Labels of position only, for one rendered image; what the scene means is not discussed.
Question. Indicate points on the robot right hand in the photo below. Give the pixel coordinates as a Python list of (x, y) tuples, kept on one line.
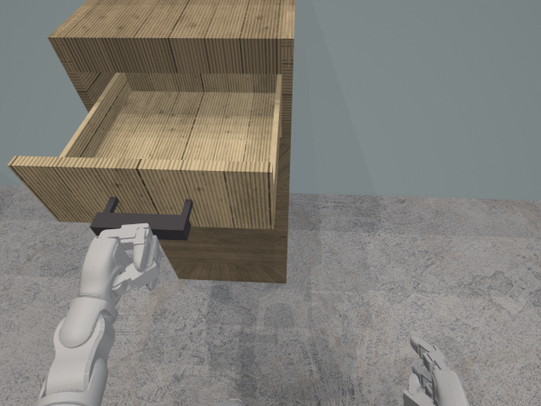
[(442, 388)]

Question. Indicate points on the robot left hand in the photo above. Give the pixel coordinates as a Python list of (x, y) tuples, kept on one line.
[(106, 258)]

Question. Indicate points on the cabinet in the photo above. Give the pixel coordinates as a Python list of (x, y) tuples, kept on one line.
[(104, 37)]

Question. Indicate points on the left robot forearm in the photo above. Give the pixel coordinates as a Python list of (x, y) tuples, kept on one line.
[(81, 344)]

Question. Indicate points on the drawer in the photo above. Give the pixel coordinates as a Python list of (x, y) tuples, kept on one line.
[(154, 140)]

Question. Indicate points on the handle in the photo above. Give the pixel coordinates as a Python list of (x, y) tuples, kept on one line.
[(168, 227)]

